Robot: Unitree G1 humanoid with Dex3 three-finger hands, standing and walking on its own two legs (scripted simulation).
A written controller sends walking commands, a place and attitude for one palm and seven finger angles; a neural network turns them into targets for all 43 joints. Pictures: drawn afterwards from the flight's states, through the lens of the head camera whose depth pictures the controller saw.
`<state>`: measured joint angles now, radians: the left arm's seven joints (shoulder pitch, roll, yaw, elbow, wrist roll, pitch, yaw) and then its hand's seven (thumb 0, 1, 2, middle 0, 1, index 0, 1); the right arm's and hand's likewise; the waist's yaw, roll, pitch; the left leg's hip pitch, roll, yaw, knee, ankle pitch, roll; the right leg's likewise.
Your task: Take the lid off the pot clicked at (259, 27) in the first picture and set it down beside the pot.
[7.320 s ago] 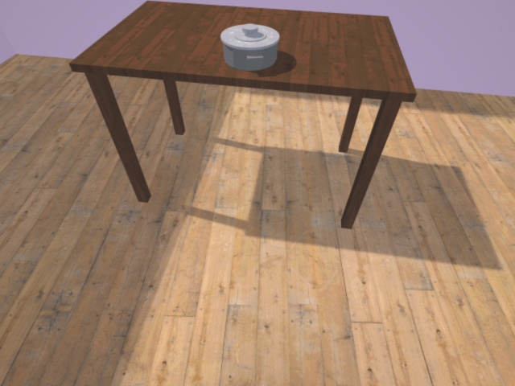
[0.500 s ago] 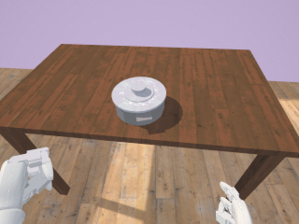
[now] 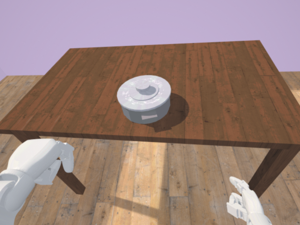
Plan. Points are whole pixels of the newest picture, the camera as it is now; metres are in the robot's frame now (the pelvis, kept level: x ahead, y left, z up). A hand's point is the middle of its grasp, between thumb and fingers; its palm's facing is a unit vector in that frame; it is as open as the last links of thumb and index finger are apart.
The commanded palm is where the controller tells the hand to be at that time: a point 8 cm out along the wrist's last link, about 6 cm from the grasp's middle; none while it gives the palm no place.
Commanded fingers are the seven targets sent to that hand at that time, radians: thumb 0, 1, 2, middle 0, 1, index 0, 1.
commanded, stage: reach forward and open the fingers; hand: left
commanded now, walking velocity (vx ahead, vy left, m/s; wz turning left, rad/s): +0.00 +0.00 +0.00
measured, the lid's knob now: (142, 86) +0.55 +0.10 +0.08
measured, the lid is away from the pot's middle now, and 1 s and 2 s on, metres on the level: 0.00 0.00 0.00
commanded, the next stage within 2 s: move the open hand above the knob in 0.62 s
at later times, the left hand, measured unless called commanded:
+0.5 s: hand (56, 144) +0.25 +0.25 +0.14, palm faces -0.11 -0.03 -0.99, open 9.6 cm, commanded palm +0.23 +0.25 +0.20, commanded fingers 0.00 -0.32 1.50 -0.85 -0.08 -0.85 -0.08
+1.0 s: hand (76, 123) +0.31 +0.23 +0.15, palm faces -0.18 -0.03 -0.98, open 10.1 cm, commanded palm +0.30 +0.22 +0.22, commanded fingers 0.00 -0.32 1.51 -0.85 -0.08 -0.85 -0.08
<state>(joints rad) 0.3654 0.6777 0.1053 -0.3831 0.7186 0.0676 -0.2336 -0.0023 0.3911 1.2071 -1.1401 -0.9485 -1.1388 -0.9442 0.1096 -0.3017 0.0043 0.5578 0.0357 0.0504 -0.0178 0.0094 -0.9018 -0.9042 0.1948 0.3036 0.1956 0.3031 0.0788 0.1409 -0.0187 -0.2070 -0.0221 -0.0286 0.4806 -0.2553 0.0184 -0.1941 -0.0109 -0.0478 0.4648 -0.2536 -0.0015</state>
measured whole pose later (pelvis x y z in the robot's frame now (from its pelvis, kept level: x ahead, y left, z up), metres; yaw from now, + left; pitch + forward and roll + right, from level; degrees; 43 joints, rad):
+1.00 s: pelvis -0.02 +0.00 +0.00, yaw +0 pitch -2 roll +1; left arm -0.34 0.63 -0.09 0.09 0.79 0.14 -0.39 0.00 -0.32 1.51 -0.86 -0.09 -0.86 -0.08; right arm 0.13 -0.30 0.03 0.58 0.06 0.06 0.00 0.01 -0.90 -0.90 0.20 0.30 0.20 0.30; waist 0.03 0.12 0.01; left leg -0.22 -0.03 -0.02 0.46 -0.21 0.02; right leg -0.23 -0.02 -0.04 0.49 -0.23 -0.01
